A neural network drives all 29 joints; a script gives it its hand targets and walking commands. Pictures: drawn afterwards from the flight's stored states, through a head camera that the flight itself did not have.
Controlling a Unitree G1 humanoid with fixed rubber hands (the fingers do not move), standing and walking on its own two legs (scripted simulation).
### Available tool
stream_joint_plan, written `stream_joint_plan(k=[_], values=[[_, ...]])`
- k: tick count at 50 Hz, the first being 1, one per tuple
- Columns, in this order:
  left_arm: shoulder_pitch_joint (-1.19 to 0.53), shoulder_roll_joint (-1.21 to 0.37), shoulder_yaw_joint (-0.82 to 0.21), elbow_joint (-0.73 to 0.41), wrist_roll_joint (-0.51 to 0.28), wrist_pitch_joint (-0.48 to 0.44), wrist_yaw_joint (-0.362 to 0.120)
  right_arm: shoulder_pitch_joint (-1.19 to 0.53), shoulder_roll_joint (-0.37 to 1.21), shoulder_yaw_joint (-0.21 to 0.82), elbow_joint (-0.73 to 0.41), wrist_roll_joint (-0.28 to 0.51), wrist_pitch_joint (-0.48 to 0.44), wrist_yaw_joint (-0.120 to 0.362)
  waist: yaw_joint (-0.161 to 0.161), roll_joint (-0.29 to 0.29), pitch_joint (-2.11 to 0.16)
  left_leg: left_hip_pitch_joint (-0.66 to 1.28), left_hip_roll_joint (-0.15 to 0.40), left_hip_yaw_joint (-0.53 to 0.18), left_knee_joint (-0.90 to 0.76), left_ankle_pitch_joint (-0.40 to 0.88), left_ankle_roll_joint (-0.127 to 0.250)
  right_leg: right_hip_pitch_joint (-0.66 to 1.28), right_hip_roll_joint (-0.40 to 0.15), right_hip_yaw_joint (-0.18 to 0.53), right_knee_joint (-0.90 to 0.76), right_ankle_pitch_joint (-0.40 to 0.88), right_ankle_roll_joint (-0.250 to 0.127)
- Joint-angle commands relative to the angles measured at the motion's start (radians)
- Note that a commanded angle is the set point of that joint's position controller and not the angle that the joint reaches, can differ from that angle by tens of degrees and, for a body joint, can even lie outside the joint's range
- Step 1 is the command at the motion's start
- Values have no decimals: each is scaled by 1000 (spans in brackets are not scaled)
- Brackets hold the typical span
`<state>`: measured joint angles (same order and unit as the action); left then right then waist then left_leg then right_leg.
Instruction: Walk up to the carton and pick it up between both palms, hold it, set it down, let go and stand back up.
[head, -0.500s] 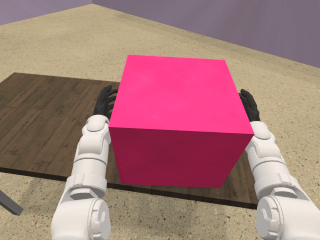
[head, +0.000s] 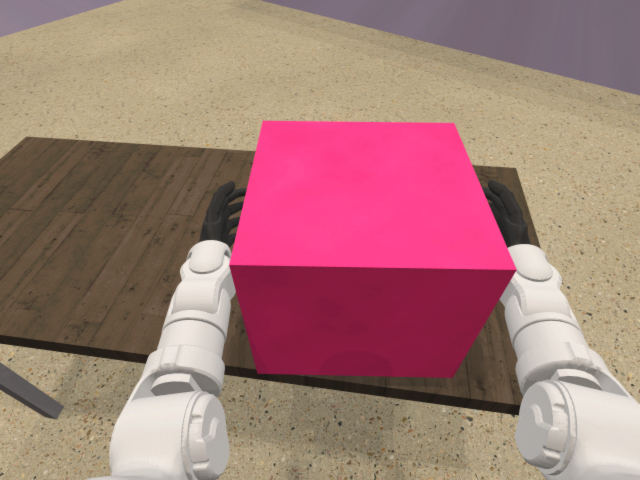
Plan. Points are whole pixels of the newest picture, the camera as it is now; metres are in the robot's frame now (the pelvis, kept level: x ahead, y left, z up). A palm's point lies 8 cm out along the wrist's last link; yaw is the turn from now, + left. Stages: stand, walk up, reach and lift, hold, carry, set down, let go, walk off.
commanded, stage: set down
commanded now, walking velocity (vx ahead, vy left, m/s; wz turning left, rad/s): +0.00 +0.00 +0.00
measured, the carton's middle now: (356, 247) +0.44 -0.01 +0.05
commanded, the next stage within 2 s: none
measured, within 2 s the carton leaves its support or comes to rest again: rests again in 0.90 s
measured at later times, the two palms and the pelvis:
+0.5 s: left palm (215, 253) +0.40 +0.18 +0.08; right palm (498, 251) +0.41 -0.19 +0.08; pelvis -0.01 +0.00 +0.00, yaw +0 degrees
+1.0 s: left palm (219, 262) +0.40 +0.18 +0.06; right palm (496, 257) +0.41 -0.19 +0.07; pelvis +0.00 +0.01 +0.00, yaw -1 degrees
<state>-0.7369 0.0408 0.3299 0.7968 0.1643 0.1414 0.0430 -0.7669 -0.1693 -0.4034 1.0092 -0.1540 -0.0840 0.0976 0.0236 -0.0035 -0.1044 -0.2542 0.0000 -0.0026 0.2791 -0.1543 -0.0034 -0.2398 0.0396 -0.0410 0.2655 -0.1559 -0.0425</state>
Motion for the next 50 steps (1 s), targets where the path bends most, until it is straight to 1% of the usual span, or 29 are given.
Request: stream_joint_plan(k=[1,2,3,4,7,8,11,12,14,16,17,18,19,21,22,24,26,28,29,31,32,35,38,40,42,43,45,47,50], values=[[-624,-469,-231,-117,-6,-63,-75,-647,488,261,-144,-4,-83,89,9,-60,-487,96,4,56,30,322,-23,366,-52,-16,107,648,110],[-626,-471,-233,-128,-10,-66,-76,-659,494,270,-162,2,-90,88,20,-59,-503,84,4,56,28,336,-23,381,-54,-15,114,683,112],[-624,-469,-235,-125,-7,-67,-75,-655,492,269,-151,5,-90,88,16,-50,-497,72,4,56,26,336,-26,390,-54,-13,116,687,110],[-612,-475,-235,-115,-5,-67,-74,-666,490,275,-160,10,-95,90,25,-45,-506,70,6,53,27,335,-26,384,-53,-14,115,672,104],[-635,-488,-261,-142,-12,-88,-70,-645,499,280,-148,7,-109,90,12,-30,-543,96,10,51,43,366,-34,349,-53,-15,116,693,101],[-661,-503,-284,-172,-28,-103,-64,-669,506,287,-172,7,-125,91,17,-28,-603,106,13,48,51,401,-39,336,-47,-24,125,709,101],[-686,-505,-310,-153,-52,-123,-57,-688,499,273,-169,-1,-138,89,3,-31,-634,109,16,49,65,396,-42,312,-46,-25,123,693,98],[-678,-502,-298,-126,-44,-127,-54,-691,494,273,-155,0,-138,89,16,-29,-609,98,16,50,65,388,-41,308,-46,-22,121,677,95],[-676,-498,-290,-100,-40,-133,-54,-694,492,273,-138,5,-137,93,25,-38,-600,90,18,53,59,369,-38,304,-45,-19,110,621,90],[-669,-492,-279,-75,-37,-130,-60,-688,479,252,-119,-5,-130,94,14,-47,-562,72,20,53,40,315,-31,303,-48,-19,99,569,87],[-690,-494,-279,-78,-41,-134,-60,-701,478,244,-123,-11,-132,95,18,-40,-580,72,22,52,39,310,-32,288,-49,-23,99,550,87],[-690,-499,-290,-81,-46,-139,-57,-685,478,241,-104,-13,-134,97,8,-43,-583,87,26,52,44,328,-38,279,-44,-29,97,552,85],[-681,-493,-275,-78,-39,-143,-58,-677,479,241,-97,-13,-134,98,13,-48,-561,92,25,53,45,336,-39,279,-43,-28,93,550,85],[-687,-493,-267,-57,-36,-145,-60,-693,462,210,-93,-32,-139,100,2,-47,-565,105,26,54,45,317,-40,248,-44,-33,82,512,83],[-676,-486,-253,-41,-25,-143,-63,-675,459,200,-77,-33,-136,102,3,-36,-535,98,24,54,41,295,-40,244,-48,-30,77,490,82],[-659,-481,-227,-17,-13,-138,-69,-680,451,184,-79,-49,-134,105,8,-49,-515,83,23,59,31,271,-33,250,-50,-32,74,472,82],[-660,-475,-216,-21,-1,-138,-70,-668,457,176,-77,-58,-131,110,14,-40,-507,76,22,64,21,243,-33,248,-52,-33,68,428,81],[-677,-481,-227,-38,-5,-144,-67,-674,460,168,-89,-55,-140,115,11,-16,-524,80,24,60,22,253,-41,234,-52,-38,69,432,79],[-693,-486,-239,-44,-8,-151,-64,-664,462,156,-74,-68,-139,116,-3,-14,-537,84,25,61,28,255,-42,224,-50,-41,71,430,79],[-680,-470,-205,-31,11,-155,-64,-650,464,154,-58,-72,-134,123,13,-26,-507,80,27,63,19,232,-32,222,-53,-37,67,403,77],[-680,-473,-211,-39,14,-158,-60,-648,459,151,-55,-70,-137,128,19,-14,-515,76,28,62,20,239,-37,214,-52,-41,72,394,75],[-662,-493,-233,-45,15,-162,-47,-647,447,142,-55,-71,-150,131,16,7,-549,159,36,57,48,314,-50,140,-35,-54,58,361,61],[-655,-491,-226,-25,12,-168,-53,-642,450,141,-65,-82,-155,129,10,-21,-516,134,34,64,48,297,-39,152,-43,-46,55,374,65],[-669,-487,-226,-25,3,-182,-54,-659,457,150,-83,-87,-162,131,21,-36,-549,94,31,64,43,276,-32,177,-48,-42,68,389,74],[-654,-496,-227,-22,11,-194,-48,-651,459,158,-78,-88,-172,134,24,-28,-573,91,31,66,47,293,-33,189,-50,-38,80,426,74],[-653,-487,-222,-19,9,-196,-52,-631,464,148,-57,-97,-167,130,6,-42,-552,82,30,65,43,276,-29,200,-54,-33,79,439,78],[-647,-488,-215,-8,18,-203,-57,-622,474,156,-45,-91,-171,128,16,-29,-552,70,28,67,45,287,-27,211,-59,-31,88,477,82],[-620,-488,-209,13,21,-206,-64,-612,469,158,-45,-98,-176,123,15,-41,-531,43,26,67,43,296,-26,250,-59,-27,99,519,88],[-610,-483,-198,21,26,-209,-71,-586,469,141,-25,-107,-170,120,4,-49,-497,39,27,68,23,252,-21,233,-58,-27,85,464,89]])
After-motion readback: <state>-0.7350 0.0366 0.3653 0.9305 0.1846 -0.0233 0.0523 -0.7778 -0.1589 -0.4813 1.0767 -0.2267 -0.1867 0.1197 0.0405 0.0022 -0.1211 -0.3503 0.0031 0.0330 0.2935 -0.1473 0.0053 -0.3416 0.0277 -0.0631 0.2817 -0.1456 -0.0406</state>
